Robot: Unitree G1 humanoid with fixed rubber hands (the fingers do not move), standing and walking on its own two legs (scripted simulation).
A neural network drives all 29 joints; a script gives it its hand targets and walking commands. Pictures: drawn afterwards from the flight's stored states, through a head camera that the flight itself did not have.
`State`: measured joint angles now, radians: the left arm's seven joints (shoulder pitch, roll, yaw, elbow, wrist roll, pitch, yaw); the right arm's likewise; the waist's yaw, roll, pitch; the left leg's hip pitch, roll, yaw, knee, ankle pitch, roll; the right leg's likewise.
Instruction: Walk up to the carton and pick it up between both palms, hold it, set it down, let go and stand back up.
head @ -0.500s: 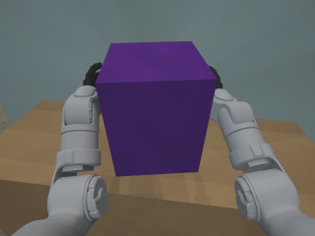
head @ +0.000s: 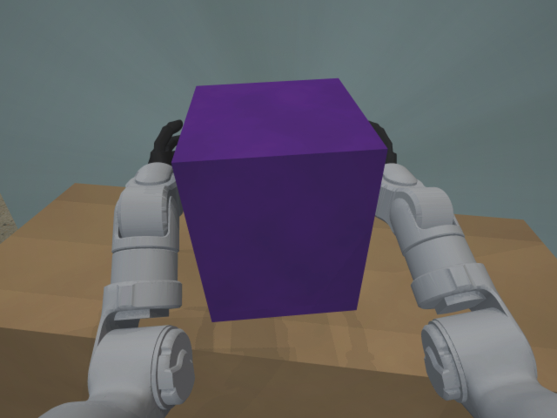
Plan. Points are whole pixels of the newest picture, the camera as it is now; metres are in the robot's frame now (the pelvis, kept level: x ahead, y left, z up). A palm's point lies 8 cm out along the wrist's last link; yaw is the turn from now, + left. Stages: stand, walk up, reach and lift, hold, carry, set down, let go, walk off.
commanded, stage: hold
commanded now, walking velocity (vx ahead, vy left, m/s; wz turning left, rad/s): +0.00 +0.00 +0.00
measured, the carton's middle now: (276, 198) +0.35 +0.00 +0.22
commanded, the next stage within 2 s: none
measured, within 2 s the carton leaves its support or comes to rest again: neither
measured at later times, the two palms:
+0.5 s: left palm (162, 174) +0.36 +0.15 +0.26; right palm (381, 174) +0.35 -0.15 +0.26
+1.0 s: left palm (166, 174) +0.36 +0.14 +0.26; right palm (382, 173) +0.36 -0.15 +0.26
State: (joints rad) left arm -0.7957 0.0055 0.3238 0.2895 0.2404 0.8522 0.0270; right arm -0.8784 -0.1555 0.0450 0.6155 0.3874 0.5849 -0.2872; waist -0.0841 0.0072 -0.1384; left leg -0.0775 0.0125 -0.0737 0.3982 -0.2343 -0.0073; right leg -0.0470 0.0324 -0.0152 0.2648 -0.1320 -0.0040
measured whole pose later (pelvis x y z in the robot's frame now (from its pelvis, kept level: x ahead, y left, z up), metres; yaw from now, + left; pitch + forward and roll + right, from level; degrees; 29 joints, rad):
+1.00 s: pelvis +0.00 +0.00 +0.00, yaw +0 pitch -5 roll -2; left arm -0.80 0.01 0.31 0.30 0.24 0.84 0.02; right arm -0.89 -0.17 0.06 0.62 0.40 0.59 -0.29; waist -0.10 0.01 -0.14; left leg -0.09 0.01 -0.09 0.40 -0.23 -0.01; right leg -0.05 0.04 -0.01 0.26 -0.13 -0.01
